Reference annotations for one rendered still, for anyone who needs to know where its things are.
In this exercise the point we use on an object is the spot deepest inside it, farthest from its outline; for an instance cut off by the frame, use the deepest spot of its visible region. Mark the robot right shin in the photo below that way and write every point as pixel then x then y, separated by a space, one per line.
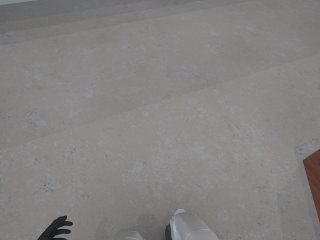
pixel 177 212

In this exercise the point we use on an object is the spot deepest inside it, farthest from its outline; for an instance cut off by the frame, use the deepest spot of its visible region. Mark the robot left hand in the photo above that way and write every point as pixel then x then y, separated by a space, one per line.
pixel 52 230

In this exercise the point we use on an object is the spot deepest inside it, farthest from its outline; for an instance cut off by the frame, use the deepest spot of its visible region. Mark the right robot thigh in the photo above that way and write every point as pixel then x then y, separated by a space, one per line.
pixel 187 226

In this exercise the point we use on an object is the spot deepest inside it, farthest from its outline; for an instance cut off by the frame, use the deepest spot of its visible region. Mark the pedestal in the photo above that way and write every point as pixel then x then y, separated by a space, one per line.
pixel 312 169

